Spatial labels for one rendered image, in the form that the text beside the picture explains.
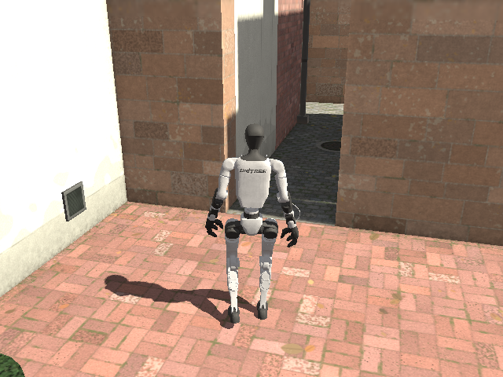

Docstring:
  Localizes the robot left upper arm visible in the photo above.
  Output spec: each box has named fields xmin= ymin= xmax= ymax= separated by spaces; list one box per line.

xmin=215 ymin=157 xmax=237 ymax=200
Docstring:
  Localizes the robot right thigh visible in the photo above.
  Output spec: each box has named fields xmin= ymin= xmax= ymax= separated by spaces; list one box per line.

xmin=259 ymin=218 xmax=278 ymax=270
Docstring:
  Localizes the robot left hand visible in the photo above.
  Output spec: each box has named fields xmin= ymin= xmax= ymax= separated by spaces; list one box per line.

xmin=205 ymin=218 xmax=223 ymax=237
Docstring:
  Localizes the robot right upper arm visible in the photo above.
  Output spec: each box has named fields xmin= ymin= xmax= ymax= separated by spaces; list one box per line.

xmin=270 ymin=159 xmax=289 ymax=203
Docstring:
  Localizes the left robot forearm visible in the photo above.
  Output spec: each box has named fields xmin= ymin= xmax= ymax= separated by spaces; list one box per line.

xmin=207 ymin=188 xmax=223 ymax=221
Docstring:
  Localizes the right robot forearm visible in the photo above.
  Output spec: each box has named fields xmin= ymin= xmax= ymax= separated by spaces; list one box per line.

xmin=281 ymin=192 xmax=296 ymax=229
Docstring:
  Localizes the robot right hand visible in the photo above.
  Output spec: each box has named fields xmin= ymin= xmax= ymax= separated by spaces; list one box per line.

xmin=281 ymin=226 xmax=299 ymax=247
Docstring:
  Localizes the robot torso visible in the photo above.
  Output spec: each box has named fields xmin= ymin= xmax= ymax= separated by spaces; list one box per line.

xmin=235 ymin=154 xmax=271 ymax=236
